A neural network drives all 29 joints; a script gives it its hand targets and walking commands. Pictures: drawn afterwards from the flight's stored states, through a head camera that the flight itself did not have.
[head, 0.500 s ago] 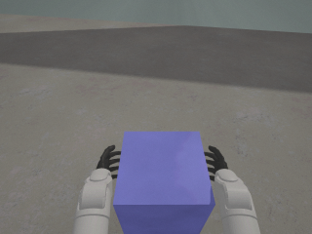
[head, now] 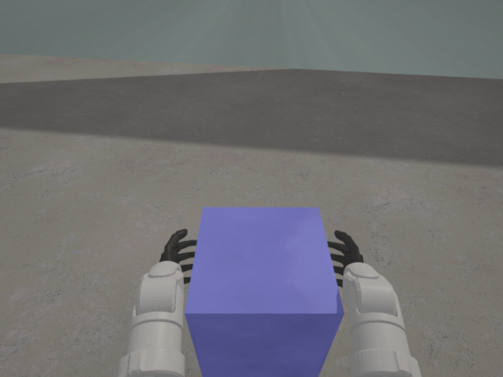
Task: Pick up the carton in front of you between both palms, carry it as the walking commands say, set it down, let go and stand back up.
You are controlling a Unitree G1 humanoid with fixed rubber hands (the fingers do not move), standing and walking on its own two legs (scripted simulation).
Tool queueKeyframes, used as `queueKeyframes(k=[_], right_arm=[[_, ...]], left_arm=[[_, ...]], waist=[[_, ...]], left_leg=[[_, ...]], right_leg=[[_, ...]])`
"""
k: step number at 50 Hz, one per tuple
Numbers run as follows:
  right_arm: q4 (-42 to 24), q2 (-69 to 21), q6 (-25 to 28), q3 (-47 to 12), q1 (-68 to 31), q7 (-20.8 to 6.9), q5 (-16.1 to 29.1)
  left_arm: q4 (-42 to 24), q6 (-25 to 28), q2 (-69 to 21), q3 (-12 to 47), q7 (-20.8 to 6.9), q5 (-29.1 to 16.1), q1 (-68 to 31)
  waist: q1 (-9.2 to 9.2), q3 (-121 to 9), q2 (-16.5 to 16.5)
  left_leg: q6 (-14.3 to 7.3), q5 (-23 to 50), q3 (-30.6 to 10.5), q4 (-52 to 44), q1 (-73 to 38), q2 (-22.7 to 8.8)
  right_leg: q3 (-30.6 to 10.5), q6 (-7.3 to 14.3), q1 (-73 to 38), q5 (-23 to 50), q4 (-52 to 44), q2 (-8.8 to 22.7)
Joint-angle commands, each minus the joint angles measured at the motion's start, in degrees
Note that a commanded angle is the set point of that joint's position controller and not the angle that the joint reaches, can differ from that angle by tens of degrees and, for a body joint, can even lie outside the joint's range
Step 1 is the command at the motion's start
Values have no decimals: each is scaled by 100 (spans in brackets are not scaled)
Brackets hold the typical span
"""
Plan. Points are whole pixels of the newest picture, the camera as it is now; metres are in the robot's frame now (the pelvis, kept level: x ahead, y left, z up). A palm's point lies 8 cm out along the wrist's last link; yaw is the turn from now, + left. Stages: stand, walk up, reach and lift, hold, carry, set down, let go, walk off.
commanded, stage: set down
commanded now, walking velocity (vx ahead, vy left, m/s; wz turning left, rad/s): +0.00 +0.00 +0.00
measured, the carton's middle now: (260, 294) +0.31 +0.00 -0.02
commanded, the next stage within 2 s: none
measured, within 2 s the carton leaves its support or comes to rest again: neither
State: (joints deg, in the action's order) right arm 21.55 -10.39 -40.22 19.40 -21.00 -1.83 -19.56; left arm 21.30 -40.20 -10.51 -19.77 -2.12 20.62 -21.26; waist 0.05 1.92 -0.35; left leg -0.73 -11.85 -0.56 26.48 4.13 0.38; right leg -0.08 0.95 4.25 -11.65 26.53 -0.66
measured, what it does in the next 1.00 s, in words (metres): lowers itself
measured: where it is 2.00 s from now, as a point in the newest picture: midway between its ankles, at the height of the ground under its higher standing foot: outside the picture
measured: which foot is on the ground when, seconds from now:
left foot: down 0.00-1.00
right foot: down 0.00-1.00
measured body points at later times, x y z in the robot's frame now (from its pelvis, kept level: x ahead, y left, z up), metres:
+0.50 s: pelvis +0.00 +0.00 -0.05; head +0.19 +0.00 +0.35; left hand +0.37 +0.15 -0.14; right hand +0.37 -0.15 -0.14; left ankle +0.05 +0.12 -0.74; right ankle +0.05 -0.11 -0.74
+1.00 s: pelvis -0.03 +0.00 -0.19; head +0.21 -0.01 +0.19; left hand +0.42 +0.15 -0.27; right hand +0.43 -0.15 -0.27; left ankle +0.05 +0.12 -0.74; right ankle +0.05 -0.11 -0.74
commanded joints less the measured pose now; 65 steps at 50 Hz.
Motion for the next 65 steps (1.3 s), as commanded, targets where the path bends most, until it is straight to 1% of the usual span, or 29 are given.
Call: queueKeyframes(k=[1, 4, 7, 10, 12, 14, 16, 17, 20, 23, 25, 26, 27, 29, 32, 34, 36, 38, 41, 45, 56, 65], right_arm=[[545, -5196, 318, -2544, -3655, -1515, 1322], [1010, -4934, 512, -1928, -3886, -1401, 956], [1306, -4444, 758, -1245, -3870, -1205, 472], [1391, -3843, 1120, -741, -3577, -1018, 53], [1353, -3548, 1477, -652, -3334, -957, -59], [1276, -3463, 1910, -814, -3173, -938, -4], [1215, -3611, 2365, -1154, -3146, -942, 148], [1202, -3690, 2575, -1343, -3197, -958, 254], [1118, -4089, 3098, -2167, -3456, -967, 658], [934, -4321, 3436, -2895, -3650, -926, 994], [738, -4380, 3517, -3202, -3684, -878, 1154], [696, -4351, 3509, -3249, -3669, -843, 1198], [635, -4378, 3489, -3314, -3711, -814, 1237], [705, -4358, 3380, -3316, -3771, -817, 1247], [931, -4390, 3138, -3112, -4060, -888, 1193], [1142, -4446, 2963, -2912, -4311, -955, 1127], [1350, -4479, 2809, -2704, -4552, -1017, 1059], [1522, -4483, 2697, -2510, -4787, -1065, 998], [1698, -4452, 2614, -2301, -5132, -1095, 953], [1809, -4361, 2588, -2203, -5579, -1072, 987], [1809, -4179, 2472, -2369, -6679, -954, 1336], [1975, -3924, 2395, -2340, -7366, -930, 1474]], left_arm=[[626, 292, -5243, 2497, -1477, -1300, -3502], [1092, 468, -5034, 1895, -1333, -955, -3731], [1364, 720, -4612, 1219, -1101, -538, -3717], [1404, 1100, -4091, 746, -883, -202, -3485], [1357, 1463, -3808, 681, -797, -126, -3287], [1269, 1897, -3714, 852, -768, -201, -3132], [1203, 2352, -3865, 1194, -764, -361, -3075], [1204, 2565, -3976, 1396, -769, -456, -3110], [1094, 3096, -4401, 2177, -724, -805, -3303], [830, 3430, -4561, 2852, -644, -1106, -3483], [628, 3523, -4591, 3208, -579, -1301, -3514], [535, 3526, -4561, 3330, -554, -1405, -3572], [511, 3508, -4562, 3405, -538, -1456, -3621], [583, 3400, -4603, 3384, -542, -1441, -3697], [789, 3153, -4697, 3137, -606, -1320, -3948], [980, 2971, -4768, 2913, -678, -1229, -4172], [1171, 2810, -4809, 2685, -746, -1150, -4411], [1324, 2691, -4817, 2488, -794, -1108, -4659], [1476, 2601, -4794, 2294, -813, -1105, -5034], [1560, 2572, -4744, 2210, -770, -1176, -5518], [1451, 2484, -4546, 2349, -628, -1508, -6684], [1535, 2423, -4266, 2224, -613, -1636, -7403]], waist=[[35, -524, 71], [16, -345, 74], [13, -219, 98], [-1, -390, 101], [-9, -739, 37], [-30, -1212, -11], [-31, -1786, -1], [-39, -2099, 16], [-9, -3350, 53], [16, -4923, 7], [-4, -5784, 0], [-35, -6009, 47], [-84, -6190, -24], [-41, -6096, 22], [-20, -5668, 12], [-7, -5390, -19], [3, -5215, -51], [1, -5191, -73], [0, -5361, -68], [-3, -5746, -37], [8, -6749, -57], [8, -6835, -124]], left_leg=[[-187, -1355, -376, -617, 371, 284], [-193, -1364, -369, -459, 543, 283], [-169, -1127, -348, -208, 881, 310], [-116, -558, -332, 110, 1287, 382], [-71, -46, -311, 426, 1584, 436], [-22, 494, -295, 757, 1813, 504], [30, 927, -289, 1063, 2012, 574], [54, 1093, -291, 1241, 2141, 603], [129, 1752, -312, 1853, 2472, 648], [181, 2403, -347, 2476, 2901, 697], [212, 2637, -355, 2810, 3231, 721], [257, 2586, -328, 2922, 3605, 737], [253, 2459, -314, 3027, 3730, 753], [271, 2074, -256, 3196, 4105, 786], [263, 1059, -156, 3387, 4743, 819], [244, 475, -100, 3514, 5204, 837], [220, 103, -57, 3673, 5602, 853], [205, -91, -24, 3862, 5907, 869], [205, -179, 15, 4189, 6256, 893], [232, -189, 70, 4650, 6674, 925], [297, -231, 278, 5795, 7593, 982], [295, -345, 407, 6557, 8314, 967]], right_leg=[[-447, 119, 380, -1499, -656, -196], [-413, 134, 595, -1497, -470, -229], [-362, 147, 871, -1244, -200, -298], [-335, 117, 1223, -612, 151, -396], [-356, 72, 1519, -88, 443, -443], [-368, 40, 1802, 443, 740, -481], [-362, 29, 2036, 898, 1058, -524], [-360, 21, 2177, 1067, 1240, -553], [-359, -27, 2507, 1647, 1833, -637], [-407, -86, 2669, 2458, 2497, -650], [-446, -124, 2786, 2862, 2878, -640], [-467, -134, 2756, 3024, 3045, -628], [-435, -174, 2978, 2889, 3143, -653], [-370, -211, 3600, 2343, 3264, -691], [-282, -210, 4431, 1230, 3402, -734], [-237, -190, 4875, 618, 3516, -747], [-197, -170, 5251, 217, 3666, -760], [-163, -156, 5582, 2, 3850, -769], [-111, -143, 6022, -108, 4179, -788], [-47, -137, 6480, -113, 4646, -824], [94, -202, 7181, -96, 5759, -886], [160, -214, 7772, -142, 6481, -849]])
